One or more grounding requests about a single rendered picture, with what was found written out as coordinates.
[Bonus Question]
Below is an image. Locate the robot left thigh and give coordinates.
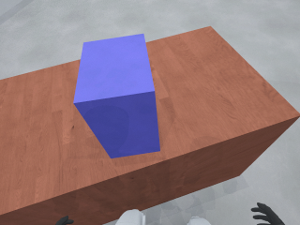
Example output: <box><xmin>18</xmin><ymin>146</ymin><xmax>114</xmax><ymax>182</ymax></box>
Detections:
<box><xmin>115</xmin><ymin>210</ymin><xmax>146</xmax><ymax>225</ymax></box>

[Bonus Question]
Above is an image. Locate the robot right hand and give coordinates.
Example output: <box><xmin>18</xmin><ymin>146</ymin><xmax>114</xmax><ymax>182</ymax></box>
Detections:
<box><xmin>250</xmin><ymin>202</ymin><xmax>285</xmax><ymax>225</ymax></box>

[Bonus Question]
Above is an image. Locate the pedestal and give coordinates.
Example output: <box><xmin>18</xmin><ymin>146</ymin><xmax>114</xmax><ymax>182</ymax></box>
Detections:
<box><xmin>0</xmin><ymin>26</ymin><xmax>300</xmax><ymax>225</ymax></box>

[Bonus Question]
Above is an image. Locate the robot left hand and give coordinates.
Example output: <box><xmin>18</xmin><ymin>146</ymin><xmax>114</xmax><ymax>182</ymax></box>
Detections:
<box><xmin>55</xmin><ymin>216</ymin><xmax>74</xmax><ymax>225</ymax></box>

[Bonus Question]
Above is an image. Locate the carton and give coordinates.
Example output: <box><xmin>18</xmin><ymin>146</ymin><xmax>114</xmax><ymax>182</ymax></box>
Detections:
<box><xmin>73</xmin><ymin>34</ymin><xmax>160</xmax><ymax>158</ymax></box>

